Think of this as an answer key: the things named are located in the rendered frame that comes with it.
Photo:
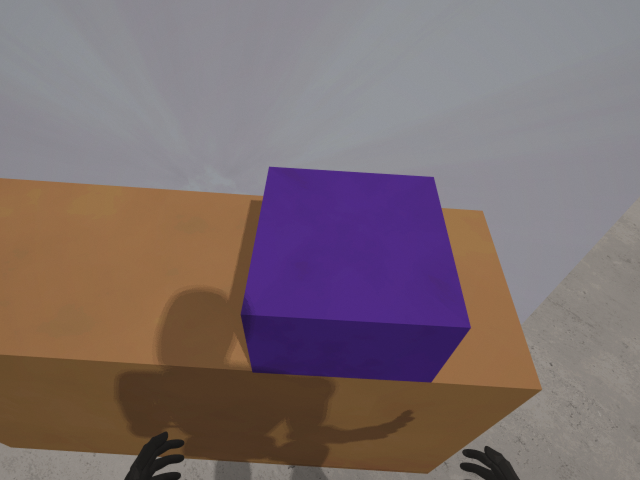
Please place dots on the robot right hand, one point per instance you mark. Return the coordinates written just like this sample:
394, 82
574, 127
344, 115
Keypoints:
501, 469

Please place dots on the pedestal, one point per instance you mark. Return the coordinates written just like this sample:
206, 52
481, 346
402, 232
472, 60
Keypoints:
120, 319

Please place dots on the robot left hand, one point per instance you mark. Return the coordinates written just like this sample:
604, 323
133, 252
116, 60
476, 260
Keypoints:
146, 463

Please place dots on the carton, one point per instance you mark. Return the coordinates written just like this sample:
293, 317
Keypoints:
352, 275

